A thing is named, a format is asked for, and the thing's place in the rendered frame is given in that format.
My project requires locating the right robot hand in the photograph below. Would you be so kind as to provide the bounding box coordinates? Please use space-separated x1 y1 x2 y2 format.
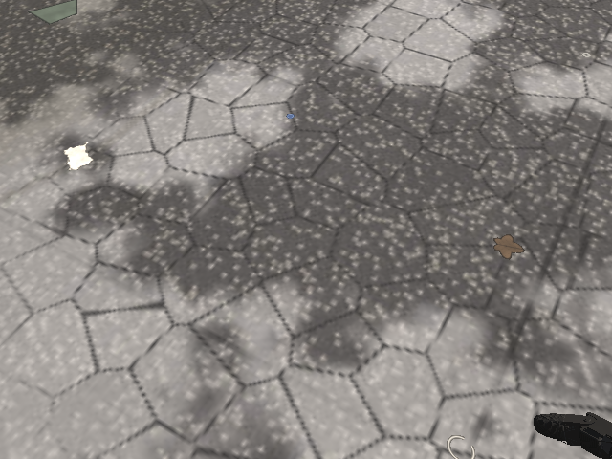
534 412 612 459

